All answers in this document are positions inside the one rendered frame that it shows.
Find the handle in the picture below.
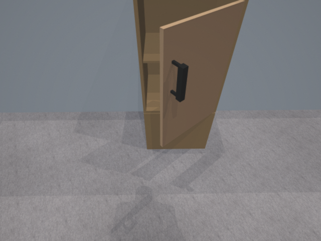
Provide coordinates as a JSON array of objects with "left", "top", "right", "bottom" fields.
[{"left": 171, "top": 60, "right": 189, "bottom": 102}]

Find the cupboard door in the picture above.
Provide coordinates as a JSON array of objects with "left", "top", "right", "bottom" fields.
[{"left": 159, "top": 0, "right": 245, "bottom": 147}]

